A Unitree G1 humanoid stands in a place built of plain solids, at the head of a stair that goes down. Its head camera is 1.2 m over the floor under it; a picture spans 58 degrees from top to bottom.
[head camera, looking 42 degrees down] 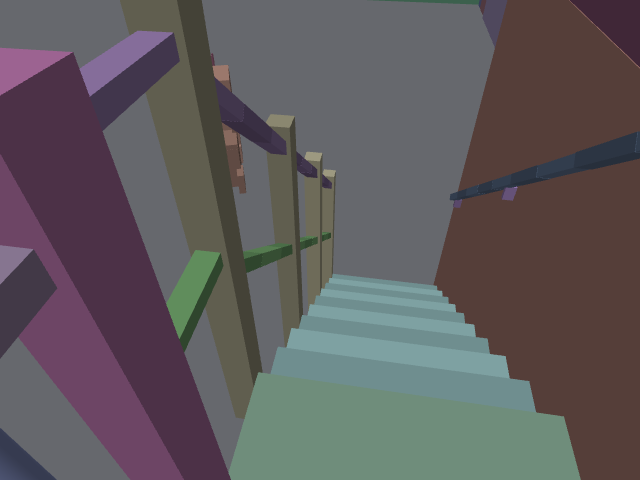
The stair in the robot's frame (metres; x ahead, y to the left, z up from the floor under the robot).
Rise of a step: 0.17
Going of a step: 0.21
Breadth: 0.90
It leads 9 degrees to the right of straight ahead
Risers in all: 10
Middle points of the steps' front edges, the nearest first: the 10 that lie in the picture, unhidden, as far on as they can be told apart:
0.65 -0.25 0.00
0.86 -0.29 -0.17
1.07 -0.32 -0.35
1.28 -0.35 -0.52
1.49 -0.39 -0.69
1.71 -0.42 -0.86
1.92 -0.45 -1.04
2.13 -0.49 -1.21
2.34 -0.52 -1.38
2.55 -0.55 -1.56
